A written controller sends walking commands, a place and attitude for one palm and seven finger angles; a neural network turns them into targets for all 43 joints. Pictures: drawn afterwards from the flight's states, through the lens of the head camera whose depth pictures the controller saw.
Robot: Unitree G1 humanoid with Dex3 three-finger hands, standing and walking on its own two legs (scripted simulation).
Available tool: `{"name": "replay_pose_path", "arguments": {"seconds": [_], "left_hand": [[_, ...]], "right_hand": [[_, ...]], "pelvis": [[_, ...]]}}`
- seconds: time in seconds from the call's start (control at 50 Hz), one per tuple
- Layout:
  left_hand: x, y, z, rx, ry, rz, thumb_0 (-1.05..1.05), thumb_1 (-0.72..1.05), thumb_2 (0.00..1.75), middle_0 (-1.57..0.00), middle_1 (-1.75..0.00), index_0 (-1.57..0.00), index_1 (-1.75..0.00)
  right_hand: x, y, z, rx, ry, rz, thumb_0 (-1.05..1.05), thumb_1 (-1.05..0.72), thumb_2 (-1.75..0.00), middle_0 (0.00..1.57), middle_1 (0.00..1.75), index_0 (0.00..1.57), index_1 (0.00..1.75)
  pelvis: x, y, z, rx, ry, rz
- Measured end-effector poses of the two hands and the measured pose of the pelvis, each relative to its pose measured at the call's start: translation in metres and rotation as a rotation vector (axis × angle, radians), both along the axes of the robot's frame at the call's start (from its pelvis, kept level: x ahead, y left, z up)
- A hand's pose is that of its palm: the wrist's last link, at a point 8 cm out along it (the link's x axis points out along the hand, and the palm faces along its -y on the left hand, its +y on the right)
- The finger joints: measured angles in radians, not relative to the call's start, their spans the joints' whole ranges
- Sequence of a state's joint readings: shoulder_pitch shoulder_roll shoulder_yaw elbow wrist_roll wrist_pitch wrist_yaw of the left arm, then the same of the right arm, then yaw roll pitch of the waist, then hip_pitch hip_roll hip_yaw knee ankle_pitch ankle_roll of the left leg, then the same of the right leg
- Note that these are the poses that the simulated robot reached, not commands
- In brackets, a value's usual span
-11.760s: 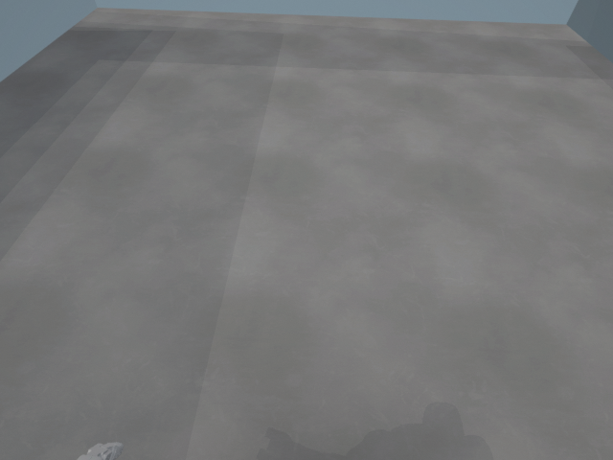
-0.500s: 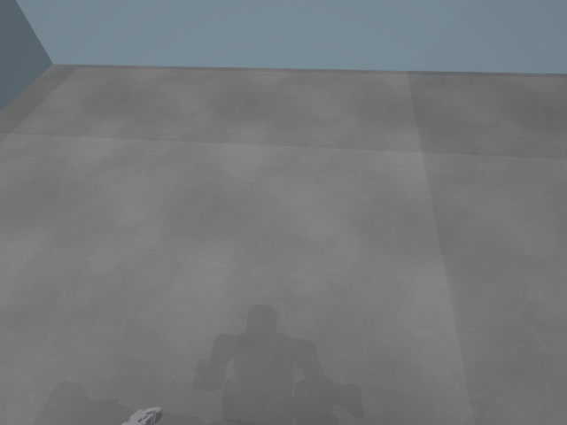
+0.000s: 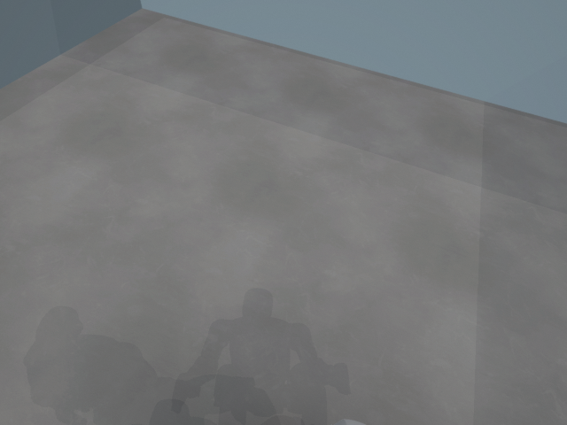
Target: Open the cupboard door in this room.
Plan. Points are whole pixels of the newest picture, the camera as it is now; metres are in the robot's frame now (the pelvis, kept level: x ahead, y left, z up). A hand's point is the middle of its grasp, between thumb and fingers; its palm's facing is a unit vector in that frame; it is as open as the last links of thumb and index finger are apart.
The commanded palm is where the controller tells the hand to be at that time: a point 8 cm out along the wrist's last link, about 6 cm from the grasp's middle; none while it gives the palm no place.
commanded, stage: turn or walk to find it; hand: left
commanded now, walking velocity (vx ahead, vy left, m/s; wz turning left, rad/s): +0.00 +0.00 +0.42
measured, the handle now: out of the picture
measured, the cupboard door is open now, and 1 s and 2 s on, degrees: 0 0 0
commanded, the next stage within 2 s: none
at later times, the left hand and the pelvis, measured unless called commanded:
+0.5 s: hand out of the picture +0.04 +0.16 -0.14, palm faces +0.20 -0.94 -0.27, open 7.4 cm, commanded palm none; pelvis -0.01 -0.04 +0.01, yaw +13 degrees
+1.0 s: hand out of the picture -0.09 +0.22 -0.17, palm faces +0.44 -0.86 -0.24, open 7.4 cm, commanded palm none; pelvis -0.04 +0.00 +0.01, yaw +24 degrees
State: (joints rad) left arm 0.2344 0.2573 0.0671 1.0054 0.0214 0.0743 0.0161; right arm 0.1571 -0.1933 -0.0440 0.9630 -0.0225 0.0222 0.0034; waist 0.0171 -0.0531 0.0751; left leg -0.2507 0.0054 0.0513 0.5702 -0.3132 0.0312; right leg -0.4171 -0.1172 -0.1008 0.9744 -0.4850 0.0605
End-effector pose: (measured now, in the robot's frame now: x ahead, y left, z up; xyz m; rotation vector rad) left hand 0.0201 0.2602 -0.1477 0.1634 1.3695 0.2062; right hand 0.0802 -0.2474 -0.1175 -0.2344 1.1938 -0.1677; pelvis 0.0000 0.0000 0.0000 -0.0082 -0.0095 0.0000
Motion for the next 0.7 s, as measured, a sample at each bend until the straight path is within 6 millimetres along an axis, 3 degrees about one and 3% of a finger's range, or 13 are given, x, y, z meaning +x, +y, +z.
{"name": "replay_pose_path", "arguments": {"seconds": [0.18, 0.36, 0.54, 0.62, 0.7], "left_hand": [[0.014, 0.007, 0.021, 0.021, -0.097, 0.028, 0.00, 0.91, 0.90, -0.20, -0.30, -0.19, -0.30], [0.035, -0.029, 0.032, 0.060, -0.220, 0.035, 0.00, 0.91, 0.90, -0.20, -0.30, -0.19, -0.30], [-0.012, -0.060, 0.041, 0.061, -0.179, 0.131, 0.00, 0.91, 0.90, -0.21, -0.30, -0.20, -0.30], [-0.037, -0.062, 0.036, 0.050, -0.141, 0.187, 0.00, 0.91, 0.90, -0.21, -0.30, -0.20, -0.30], [-0.068, -0.055, 0.028, 0.037, -0.098, 0.245, 0.00, 0.91, 0.90, -0.21, -0.30, -0.20, -0.30]], "right_hand": [[0.007, 0.018, 0.003, 0.037, -0.005, 0.053, 0.00, -0.90, -0.90, 0.20, 0.30, 0.20, 0.30], [-0.012, -0.013, -0.027, 0.085, 0.068, 0.065, 0.00, -0.90, -0.90, 0.20, 0.30, 0.20, 0.30], [-0.011, -0.040, -0.028, 0.075, 0.145, 0.130, 0.01, -0.91, -0.90, 0.20, 0.30, 0.20, 0.30], [-0.003, -0.038, -0.024, 0.055, 0.166, 0.176, 0.01, -0.91, -0.90, 0.20, 0.30, 0.20, 0.30], [0.014, -0.023, -0.020, 0.033, 0.159, 0.240, 0.01, -0.91, -0.90, 0.20, 0.30, 0.20, 0.30]], "pelvis": [[-0.004, 0.003, 0.011, -0.003, 0.010, 0.062], [-0.010, -0.027, 0.000, 0.027, 0.022, 0.139], [-0.015, -0.044, 0.008, 0.039, 0.008, 0.239], [-0.016, -0.043, 0.009, 0.042, 0.012, 0.277], [-0.020, -0.036, 0.007, 0.037, 0.016, 0.314]]}}
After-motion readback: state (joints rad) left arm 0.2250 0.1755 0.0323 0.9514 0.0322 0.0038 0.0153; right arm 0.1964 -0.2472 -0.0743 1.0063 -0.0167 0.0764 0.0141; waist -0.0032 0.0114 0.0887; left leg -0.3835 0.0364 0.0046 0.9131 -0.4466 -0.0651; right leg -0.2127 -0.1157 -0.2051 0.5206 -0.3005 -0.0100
